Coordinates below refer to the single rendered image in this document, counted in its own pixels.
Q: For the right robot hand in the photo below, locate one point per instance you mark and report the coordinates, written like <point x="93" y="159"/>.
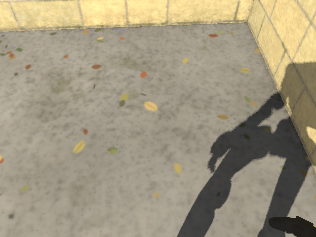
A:
<point x="297" y="226"/>

